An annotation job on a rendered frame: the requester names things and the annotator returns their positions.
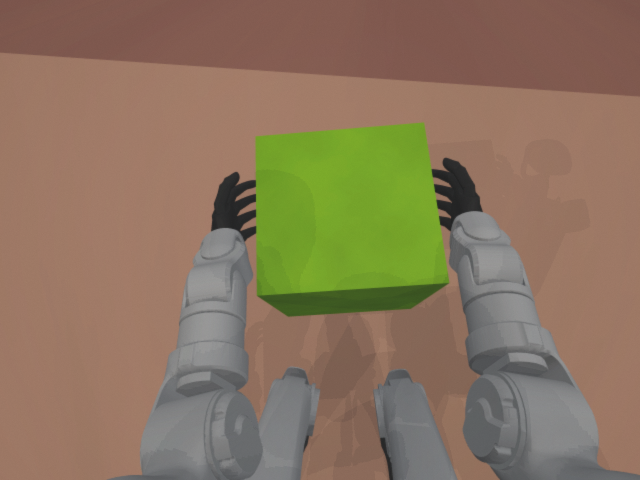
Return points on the robot left upper arm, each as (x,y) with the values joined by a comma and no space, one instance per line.
(210,436)

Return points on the robot right hand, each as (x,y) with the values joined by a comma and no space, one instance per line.
(462,194)

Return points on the robot left forearm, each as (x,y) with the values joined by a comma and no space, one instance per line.
(210,351)

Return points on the carton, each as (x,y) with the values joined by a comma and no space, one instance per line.
(347,221)

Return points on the right robot thigh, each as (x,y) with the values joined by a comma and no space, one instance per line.
(406,422)

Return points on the robot right upper arm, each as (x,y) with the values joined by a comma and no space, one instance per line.
(532,428)

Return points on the robot right forearm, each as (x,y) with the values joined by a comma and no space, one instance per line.
(505,332)

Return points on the robot left hand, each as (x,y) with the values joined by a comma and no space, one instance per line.
(226,208)

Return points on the robot thigh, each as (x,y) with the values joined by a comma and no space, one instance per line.
(406,422)
(287,419)

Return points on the left robot thigh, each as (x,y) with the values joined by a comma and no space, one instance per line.
(287,419)

